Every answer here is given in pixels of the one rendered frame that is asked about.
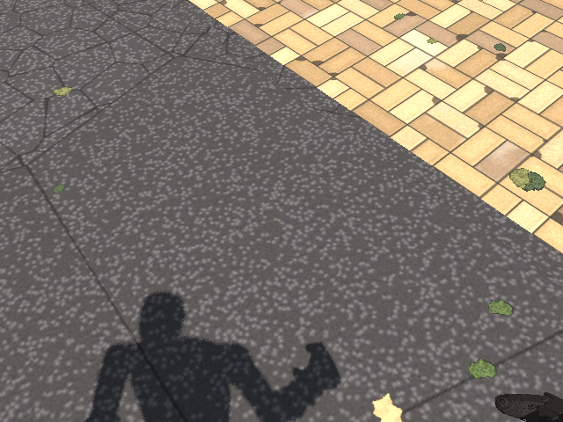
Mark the right robot hand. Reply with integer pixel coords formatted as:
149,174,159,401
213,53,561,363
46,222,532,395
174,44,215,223
495,392,563,422

